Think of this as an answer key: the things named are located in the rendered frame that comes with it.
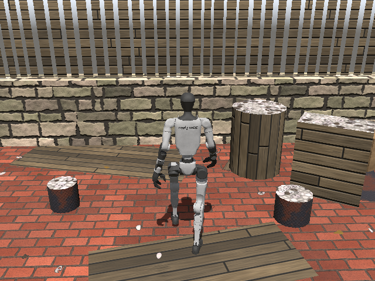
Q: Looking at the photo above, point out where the left robot foot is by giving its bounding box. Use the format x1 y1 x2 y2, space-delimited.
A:
171 212 179 225

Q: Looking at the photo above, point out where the robot right upper arm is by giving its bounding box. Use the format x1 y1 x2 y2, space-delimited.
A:
200 118 214 149

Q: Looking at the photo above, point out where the right robot forearm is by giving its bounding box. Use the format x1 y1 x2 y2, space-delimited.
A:
208 140 217 160

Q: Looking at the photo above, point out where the robot left upper arm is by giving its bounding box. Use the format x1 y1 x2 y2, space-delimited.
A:
161 118 176 152

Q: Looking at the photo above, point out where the left robot forearm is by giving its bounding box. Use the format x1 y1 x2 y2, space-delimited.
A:
154 143 167 173

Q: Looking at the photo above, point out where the robot right hand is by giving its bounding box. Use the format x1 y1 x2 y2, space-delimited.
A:
203 157 217 168

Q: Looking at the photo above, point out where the robot right shin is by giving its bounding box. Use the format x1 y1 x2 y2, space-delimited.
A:
193 204 204 246

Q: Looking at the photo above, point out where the robot left hand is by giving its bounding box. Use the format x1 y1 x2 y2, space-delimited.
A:
152 172 166 189

